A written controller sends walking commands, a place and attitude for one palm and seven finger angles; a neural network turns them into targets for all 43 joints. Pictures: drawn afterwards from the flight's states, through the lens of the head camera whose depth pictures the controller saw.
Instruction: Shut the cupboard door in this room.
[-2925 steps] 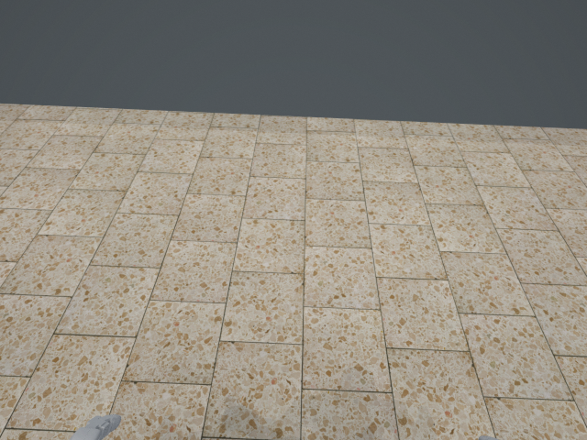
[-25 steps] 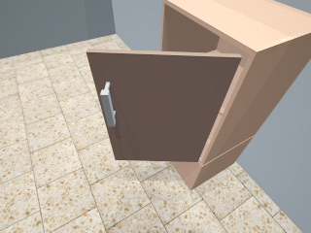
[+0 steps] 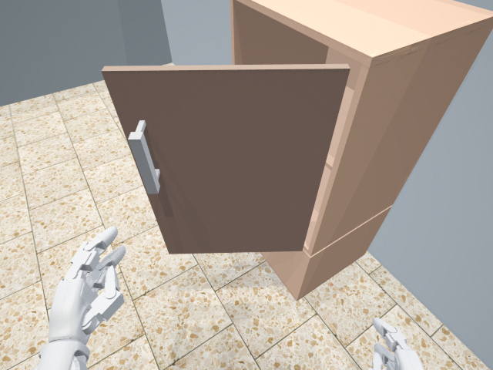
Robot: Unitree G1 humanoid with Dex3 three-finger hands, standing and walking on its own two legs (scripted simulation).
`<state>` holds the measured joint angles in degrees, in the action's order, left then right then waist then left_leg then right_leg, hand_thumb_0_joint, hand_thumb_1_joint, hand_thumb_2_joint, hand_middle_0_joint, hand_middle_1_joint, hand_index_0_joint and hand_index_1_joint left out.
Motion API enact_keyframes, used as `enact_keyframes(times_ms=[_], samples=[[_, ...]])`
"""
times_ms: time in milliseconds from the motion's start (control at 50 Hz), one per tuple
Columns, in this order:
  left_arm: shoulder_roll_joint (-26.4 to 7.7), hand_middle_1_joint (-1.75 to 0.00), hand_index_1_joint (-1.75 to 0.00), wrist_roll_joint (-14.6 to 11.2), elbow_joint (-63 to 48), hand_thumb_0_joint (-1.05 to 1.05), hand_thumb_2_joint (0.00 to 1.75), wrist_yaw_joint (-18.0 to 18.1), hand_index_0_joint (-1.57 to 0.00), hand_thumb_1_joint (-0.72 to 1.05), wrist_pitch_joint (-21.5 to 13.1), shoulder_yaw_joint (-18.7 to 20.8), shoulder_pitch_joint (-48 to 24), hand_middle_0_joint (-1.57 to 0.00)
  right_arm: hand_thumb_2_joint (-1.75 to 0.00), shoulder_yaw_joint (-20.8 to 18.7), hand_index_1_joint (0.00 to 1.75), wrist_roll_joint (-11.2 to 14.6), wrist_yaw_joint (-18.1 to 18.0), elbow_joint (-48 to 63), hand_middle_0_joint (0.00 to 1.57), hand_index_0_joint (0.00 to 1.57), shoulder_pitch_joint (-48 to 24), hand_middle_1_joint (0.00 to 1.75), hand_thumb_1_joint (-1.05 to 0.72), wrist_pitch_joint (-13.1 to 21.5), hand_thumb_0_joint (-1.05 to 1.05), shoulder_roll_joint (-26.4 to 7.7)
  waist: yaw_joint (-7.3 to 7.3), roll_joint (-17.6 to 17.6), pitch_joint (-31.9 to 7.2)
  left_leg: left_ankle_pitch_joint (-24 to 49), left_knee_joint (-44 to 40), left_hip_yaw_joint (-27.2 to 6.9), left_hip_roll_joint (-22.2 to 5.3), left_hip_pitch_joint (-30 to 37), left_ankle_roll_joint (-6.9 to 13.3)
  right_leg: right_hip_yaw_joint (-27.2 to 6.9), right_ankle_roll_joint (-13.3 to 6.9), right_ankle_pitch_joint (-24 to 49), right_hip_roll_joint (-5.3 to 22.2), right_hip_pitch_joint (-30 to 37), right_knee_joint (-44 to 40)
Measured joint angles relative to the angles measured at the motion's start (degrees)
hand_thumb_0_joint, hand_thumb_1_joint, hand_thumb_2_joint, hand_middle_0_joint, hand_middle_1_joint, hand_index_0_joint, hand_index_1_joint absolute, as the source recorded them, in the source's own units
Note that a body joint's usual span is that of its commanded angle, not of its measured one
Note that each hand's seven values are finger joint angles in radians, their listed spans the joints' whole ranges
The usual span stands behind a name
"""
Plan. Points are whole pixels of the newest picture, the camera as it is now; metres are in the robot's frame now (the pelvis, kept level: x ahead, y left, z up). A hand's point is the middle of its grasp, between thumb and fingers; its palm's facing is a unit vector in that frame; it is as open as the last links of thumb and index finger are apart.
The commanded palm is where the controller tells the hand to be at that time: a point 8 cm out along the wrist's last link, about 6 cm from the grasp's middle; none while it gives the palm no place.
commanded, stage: raise the hand and make a fist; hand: left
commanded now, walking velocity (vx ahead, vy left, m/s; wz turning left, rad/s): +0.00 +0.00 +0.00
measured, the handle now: (147, 158) +0.50 +0.21 +0.08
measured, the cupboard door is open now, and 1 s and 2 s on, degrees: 59 59 59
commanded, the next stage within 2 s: bring the fist close to the handle in 1.66 s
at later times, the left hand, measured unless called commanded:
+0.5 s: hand (129, 318) +0.21 +0.19 +0.01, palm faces -0.03 -1.00 +0.02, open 4.5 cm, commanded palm +0.16 +0.25 +0.02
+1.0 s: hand (89, 303) +0.21 +0.22 +0.07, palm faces +0.07 -1.00 -0.03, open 3.1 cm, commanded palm +0.18 +0.27 +0.06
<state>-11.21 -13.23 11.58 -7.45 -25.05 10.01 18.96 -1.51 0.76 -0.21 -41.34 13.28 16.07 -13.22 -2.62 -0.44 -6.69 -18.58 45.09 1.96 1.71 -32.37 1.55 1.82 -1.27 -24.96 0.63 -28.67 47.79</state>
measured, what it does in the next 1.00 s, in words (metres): stands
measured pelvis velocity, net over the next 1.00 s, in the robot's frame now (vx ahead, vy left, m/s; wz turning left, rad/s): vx -0.01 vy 0.03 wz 0.01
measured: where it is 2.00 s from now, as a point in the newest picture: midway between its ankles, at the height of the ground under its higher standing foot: outside the picture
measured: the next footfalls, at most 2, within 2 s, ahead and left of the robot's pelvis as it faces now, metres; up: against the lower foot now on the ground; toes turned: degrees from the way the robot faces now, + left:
none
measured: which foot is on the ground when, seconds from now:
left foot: down 0.00-1.00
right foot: down 0.00-1.00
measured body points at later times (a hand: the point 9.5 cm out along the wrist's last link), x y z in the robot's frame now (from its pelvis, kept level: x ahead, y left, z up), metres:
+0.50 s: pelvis -0.01 -0.01 -0.04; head +0.03 -0.02 +0.41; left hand +0.21 +0.24 +0.01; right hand +0.16 -0.23 -0.12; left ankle +0.04 +0.10 -0.70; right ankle -0.01 -0.10 -0.70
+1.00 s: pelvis -0.01 +0.03 -0.02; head +0.01 +0.04 +0.43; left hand +0.20 +0.28 +0.07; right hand +0.19 -0.19 -0.07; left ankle +0.04 +0.10 -0.70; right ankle -0.01 -0.10 -0.70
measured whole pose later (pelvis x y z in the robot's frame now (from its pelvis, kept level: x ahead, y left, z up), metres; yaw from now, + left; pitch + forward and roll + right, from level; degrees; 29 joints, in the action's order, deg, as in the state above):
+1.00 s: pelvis -0.01 +0.03 -0.02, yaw +1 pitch +8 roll -3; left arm -14.0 -16.3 -8.2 -10.6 -15.1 9.1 22.9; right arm 3.0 2.7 -3.2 -28.1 14.0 11.7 -12.7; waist 1.0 -2.6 -7.2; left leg -23.5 56.3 0.1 0.7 -40.9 3.5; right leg 3.7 0.3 -27.2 -0.5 -33.8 53.0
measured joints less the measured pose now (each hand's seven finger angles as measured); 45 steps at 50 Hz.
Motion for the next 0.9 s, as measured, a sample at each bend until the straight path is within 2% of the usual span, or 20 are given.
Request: enact_keyframes(times_ms=[40,60,100,140,180,240,300,340,360,420,460,500,540,600,640,680,720,780,840,900], samples=[[-0.5,-0.42,-0.42,-2.1,1.7,0.01,0.90,-7.3,-0.31,0.91,-6.0,1.3,0.6,-0.31,-0.90,-0.4,0.30,0.3,0.6,3.0,0.20,0.21,-1.5,0.30,-0.90,0.1,0.01,0.5,0.50,1.8,-0.7,-1.6,5.2,0.2,-0.7,-5.7,-0.6,-0.1,-0.7,-1.9,-0.5,-6.0,5.8],[-0.7,-0.44,-0.44,-2.9,2.5,0.00,0.90,-10.2,-0.33,0.91,-7.4,1.8,1.3,-0.33,-0.90,-0.6,0.30,0.4,0.6,4.5,0.20,0.21,-2.0,0.30,-0.90,0.0,0.01,0.4,0.88,2.6,-0.7,-2.4,7.7,0.1,-1.0,-8.2,-1.1,0.0,-1.3,-2.8,-0.8,-8.5,8.4],[-0.8,-0.48,-0.48,-4.1,3.6,0.01,0.90,-13.9,-0.37,0.91,-7.2,2.9,3.5,-0.36,-0.90,-0.9,0.30,0.6,0.3,7.3,0.20,0.21,-2.6,0.30,-0.90,-0.2,0.01,-0.4,1.85,3.4,-0.7,-3.9,12.3,-0.6,-1.5,-12.5,-1.4,0.8,-1.9,-4.5,-1.2,-12.5,12.6],[-1.0,-0.51,-0.52,-4.9,3.3,0.01,0.90,-14.7,-0.40,0.91,-5.5,4.1,6.2,-0.40,-0.90,-1.3,0.30,0.7,-0.5,9.1,0.20,0.21,-2.8,0.30,-0.90,-0.3,0.01,-1.5,3.08,3.2,-0.8,-5.3,16.2,-1.7,-1.9,-16.0,-2.0,1.9,-2.2,-5.8,-1.6,-15.3,15.7],[-1.2,-0.55,-0.55,-5.4,0.8,0.01,0.90,-13.3,-0.44,0.90,-4.8,5.0,8.9,-0.44,-0.90,-1.7,0.30,0.7,-1.3,9.9,0.20,0.21,-2.9,0.30,-0.90,0.1,0.01,-2.4,4.31,2.4,-0.9,-6.5,19.4,-3.1,-2.2,-18.6,-2.3,3.3,-2.6,-6.8,-1.9,-17.0,17.8],[-1.5,-0.61,-0.61,-6.3,-6.3,0.02,0.90,-11.2,-0.49,0.90,-6.7,5.1,11.0,-0.49,-0.90,-1.3,0.30,0.6,-2.8,9.3,0.20,0.20,-3.2,0.30,-0.90,1.0,0.01,-3.1,5.99,0.9,-1.2,-7.8,22.7,-4.9,-2.4,-20.9,-2.4,5.1,-2.9,-7.9,-2.4,-18.0,19.7],[-2.0,-0.67,-0.67,-7.3,-11.7,0.03,0.90,-12.1,-0.54,0.91,-8.7,3.5,8.7,-0.54,-0.90,0.2,0.30,0.9,-4.0,8.0,0.20,0.20,-3.8,0.30,-0.90,1.5,0.01,-2.7,6.57,-0.7,-1.2,-8.5,24.4,-6.0,-2.6,-21.8,-2.3,6.1,-2.9,-8.3,-2.7,-18.2,20.3],[-2.6,-0.71,-0.71,-7.4,-12.4,0.02,0.90,-14.1,-0.58,0.91,-7.1,2.1,5.2,-0.58,-0.90,1.4,0.30,1.4,-4.6,7.7,0.20,0.21,-4.0,0.30,-0.90,1.1,0.01,-1.8,6.22,-1.7,-1.1,-8.5,24.6,-6.1,-2.7,-22.0,-2.1,6.2,-2.6,-8.1,-2.9,-18.2,20.1],[-3.1,-0.73,-0.73,-7.3,-12.0,0.02,0.90,-15.0,-0.59,0.91,-5.1,1.4,3.3,-0.59,-0.90,1.9,0.30,1.6,-4.8,7.8,0.20,0.21,-3.9,0.30,-0.90,0.7,0.01,-1.2,5.86,-2.0,-1.1,-8.4,24.3,-6.0,-2.8,-21.9,-2.1,6.1,-2.5,-7.9,-2.9,-18.2,19.9],[-4.1,-0.79,-0.79,-6.7,-9.7,0.02,0.90,-16.4,-0.65,0.90,4.4,0.3,-0.6,-0.65,-0.90,3.1,0.30,2.3,-5.1,8.9,0.20,0.21,-2.5,0.30,-0.90,-1.4,0.01,0.7,4.22,-2.3,-0.8,-7.7,22.0,-4.8,-2.8,-20.2,-2.0,4.8,-2.1,-7.0,-2.8,-17.1,18.0],[-4.1,-0.83,-0.83,-6.5,-9.2,0.02,0.90,-15.1,-0.69,0.90,10.1,0.8,-0.5,-0.69,-0.90,3.2,0.30,2.4,-4.9,9.8,0.20,0.21,-0.7,0.30,-0.90,-2.8,0.01,1.8,3.08,-2.2,-0.8,-7.2,19.6,-3.6,-2.8,-18.2,-1.7,3.6,-1.6,-6.3,-2.7,-15.7,16.0],[-3.4,-0.87,-0.87,-6.4,-10.5,0.02,0.90,-12.1,-0.73,0.90,12.7,2.0,1.6,-0.72,-0.90,2.9,0.30,2.2,-4.6,10.3,0.20,0.21,1.3,0.30,-0.90,-3.7,0.01,2.4,2.39,-1.8,-0.8,-6.8,17.2,-2.4,-2.8,-16.1,-1.2,2.4,-1.2,-5.6,-2.7,-14.1,13.9],[-2.7,-0.91,-0.91,-6.1,-12.8,0.02,0.90,-8.7,-0.76,0.90,12.0,3.1,4.3,-0.76,-0.90,2.2,0.30,1.8,-4.3,10.4,0.20,0.21,3.2,0.30,-0.90,-4.1,0.02,2.5,2.34,-1.5,-1.0,-6.5,15.3,-1.6,-2.8,-14.3,-0.8,1.6,-0.8,-5.0,-2.6,-12.6,12.1],[-2.0,-0.97,-0.97,-5.6,-15.8,0.02,0.90,-5.7,-0.81,0.91,7.4,3.8,7.5,-0.81,-0.90,1.4,0.30,1.3,-3.7,10.0,0.20,0.21,5.0,0.30,-0.90,-4.0,0.02,1.6,2.68,-1.2,-1.2,-6.3,14.2,-1.3,-2.4,-13.5,-0.2,1.3,-0.4,-4.7,-2.2,-11.7,10.7],[-1.9,-1.01,-1.01,-5.2,-16.7,0.02,0.90,-5.4,-0.85,0.91,4.4,3.3,8.2,-0.85,-0.90,1.3,0.30,1.1,-3.4,9.6,0.20,0.21,5.1,0.30,-0.90,-3.7,0.02,0.4,3.00,-1.4,-0.9,-6.5,14.8,-1.6,-2.0,-14.1,0.2,1.6,-0.1,-4.8,-1.9,-11.9,10.9],[-1.8,-1.05,-1.05,-5.1,-16.8,0.02,0.90,-6.2,-0.89,0.91,2.8,1.9,8.1,-0.89,-0.90,1.2,0.30,1.1,-3.2,9.3,0.20,0.21,4.7,0.30,-0.90,-3.4,0.02,-0.7,3.25,-1.6,-0.6,-6.7,15.7,-1.9,-1.7,-15.1,0.6,1.9,0.3,-5.0,-1.7,-12.5,11.4],[-1.7,-1.09,-1.09,-4.7,-16.6,0.02,0.90,-7.3,-0.92,0.91,3.0,-0.1,7.6,-0.92,-0.90,1.2,0.30,1.3,-3.3,9.2,0.20,0.21,3.8,0.30,-0.90,-3.1,0.02,-1.5,3.38,-1.9,-0.1,-6.8,16.5,-2.1,-1.6,-15.7,1.0,2.1,0.6,-5.0,-1.5,-12.8,11.7],[-2.0,-1.15,-1.15,-3.6,-17.0,0.02,0.90,-7.6,-0.98,0.91,5.0,-2.5,6.7,-0.98,-0.90,1.4,0.30,1.6,-3.7,9.8,0.20,0.21,2.3,0.30,-0.90,-2.9,0.02,-1.7,3.39,-1.9,0.4,-6.7,16.5,-2.0,-1.4,-15.5,1.4,2.1,1.0,-4.7,-1.4,-12.4,11.4],[-2.8,-1.21,-1.21,-2.8,-19.1,0.02,0.90,-5.9,-1.04,0.90,6.7,-3.0,6.3,-1.04,-0.90,1.9,0.30,1.6,-3.8,10.8,0.20,0.21,1.3,0.30,-0.90,-3.0,0.02,-0.9,3.40,-1.6,0.4,-6.3,15.3,-1.7,-1.4,-13.8,1.6,1.7,1.2,-4.0,-1.4,-10.8,10.0],[-3.1,-1.27,-1.27,-2.9,-21.2,0.02,0.90,-3.6,-1.09,0.90,7.3,-1.8,6.0,-1.09,-0.90,2.7,0.30,1.6,-3.5,11.9,0.20,0.21,0.8,0.30,-0.90,-3.5,0.02,0.2,3.44,-1.5,-0.1,-5.9,13.7,-1.5,-1.4,-11.6,1.7,1.5,1.4,-3.3,-1.3,-8.5,8.2]])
